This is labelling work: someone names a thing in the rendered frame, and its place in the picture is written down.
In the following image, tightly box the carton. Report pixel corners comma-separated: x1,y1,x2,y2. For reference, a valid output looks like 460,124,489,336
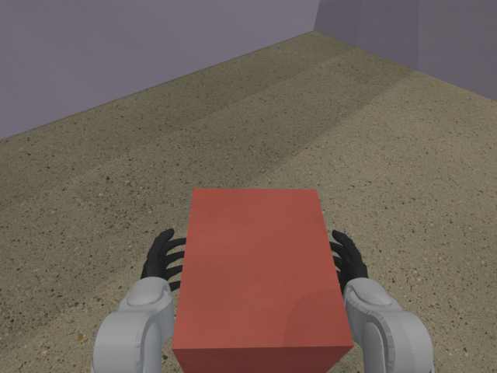
172,188,354,373

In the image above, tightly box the left robot forearm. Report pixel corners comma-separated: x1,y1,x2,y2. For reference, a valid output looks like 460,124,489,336
91,277,175,373

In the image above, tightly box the robot right hand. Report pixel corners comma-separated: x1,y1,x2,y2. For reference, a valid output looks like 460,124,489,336
329,230,369,296

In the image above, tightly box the right robot forearm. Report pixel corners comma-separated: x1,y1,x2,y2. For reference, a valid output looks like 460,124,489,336
342,277,435,373

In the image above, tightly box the robot left hand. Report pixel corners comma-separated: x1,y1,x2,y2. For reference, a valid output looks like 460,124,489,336
141,228,186,292

